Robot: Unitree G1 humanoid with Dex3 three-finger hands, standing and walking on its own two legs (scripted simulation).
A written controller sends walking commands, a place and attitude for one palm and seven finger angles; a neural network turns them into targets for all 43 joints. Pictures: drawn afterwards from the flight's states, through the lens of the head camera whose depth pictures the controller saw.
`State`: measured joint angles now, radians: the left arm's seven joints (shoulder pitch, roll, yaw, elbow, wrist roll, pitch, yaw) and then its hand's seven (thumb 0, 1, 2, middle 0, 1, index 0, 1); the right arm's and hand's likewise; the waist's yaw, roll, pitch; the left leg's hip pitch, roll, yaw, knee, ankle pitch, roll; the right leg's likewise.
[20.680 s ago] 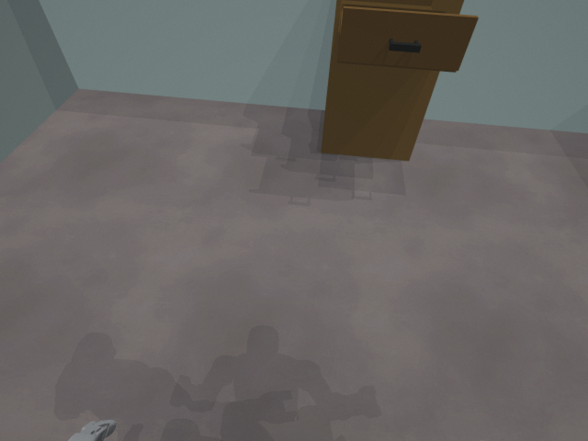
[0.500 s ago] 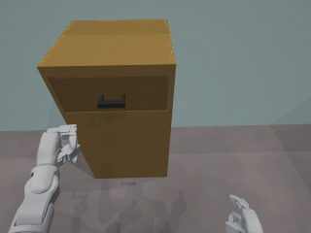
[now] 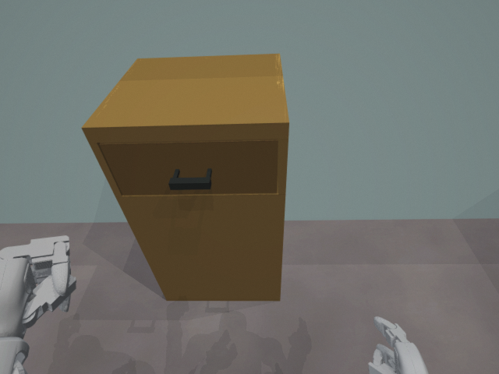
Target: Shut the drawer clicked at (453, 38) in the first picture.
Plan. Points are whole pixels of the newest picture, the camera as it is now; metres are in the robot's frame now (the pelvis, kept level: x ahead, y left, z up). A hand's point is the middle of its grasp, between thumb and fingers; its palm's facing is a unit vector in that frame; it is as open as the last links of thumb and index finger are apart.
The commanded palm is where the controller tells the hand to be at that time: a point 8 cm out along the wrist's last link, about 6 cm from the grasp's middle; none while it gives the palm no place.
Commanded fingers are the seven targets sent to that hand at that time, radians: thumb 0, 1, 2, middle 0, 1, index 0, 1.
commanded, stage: draw the hand back to the body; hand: left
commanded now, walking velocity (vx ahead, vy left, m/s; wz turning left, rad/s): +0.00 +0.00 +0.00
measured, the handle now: (191, 178) +0.58 +0.22 -0.03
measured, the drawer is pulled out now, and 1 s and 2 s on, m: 0.00 0.00 0.00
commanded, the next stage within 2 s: step back with the hand held close in 0.14 s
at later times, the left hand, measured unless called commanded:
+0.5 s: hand (86, 272) +0.20 +0.23 +0.15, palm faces +0.32 -0.83 -0.45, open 3.3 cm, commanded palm +0.13 +0.27 +0.17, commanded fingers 0.00 0.90 0.90 -1.40 -1.60 -1.40 -1.60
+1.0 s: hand (13, 348) +0.11 +0.27 +0.14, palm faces +0.33 -0.83 -0.46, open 3.3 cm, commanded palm +0.04 +0.31 +0.17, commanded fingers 0.00 0.90 0.90 -1.40 -1.60 -1.40 -1.60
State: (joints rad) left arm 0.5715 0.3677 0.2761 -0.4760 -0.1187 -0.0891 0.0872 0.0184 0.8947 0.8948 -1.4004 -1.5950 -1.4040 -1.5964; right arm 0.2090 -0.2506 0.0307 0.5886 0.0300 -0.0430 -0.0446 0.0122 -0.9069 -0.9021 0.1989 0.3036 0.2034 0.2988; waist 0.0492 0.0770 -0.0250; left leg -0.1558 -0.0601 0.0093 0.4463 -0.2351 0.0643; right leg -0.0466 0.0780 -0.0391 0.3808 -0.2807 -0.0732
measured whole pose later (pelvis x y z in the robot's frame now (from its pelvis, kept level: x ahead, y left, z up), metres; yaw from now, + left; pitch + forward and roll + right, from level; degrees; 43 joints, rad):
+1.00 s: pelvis -0.08 +0.03 -0.01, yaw +1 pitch +1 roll -3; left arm 0.65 0.39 0.34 -0.56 -0.04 -0.19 0.13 0.02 0.89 0.89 -1.40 -1.59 -1.41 -1.60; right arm 0.21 -0.23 0.00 0.54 0.01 0.01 -0.06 0.01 -0.91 -0.90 0.20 0.30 0.20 0.30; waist -0.01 0.03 0.01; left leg -0.41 -0.06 0.00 0.52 -0.15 0.10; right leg -0.30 0.08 -0.05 0.47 -0.23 -0.01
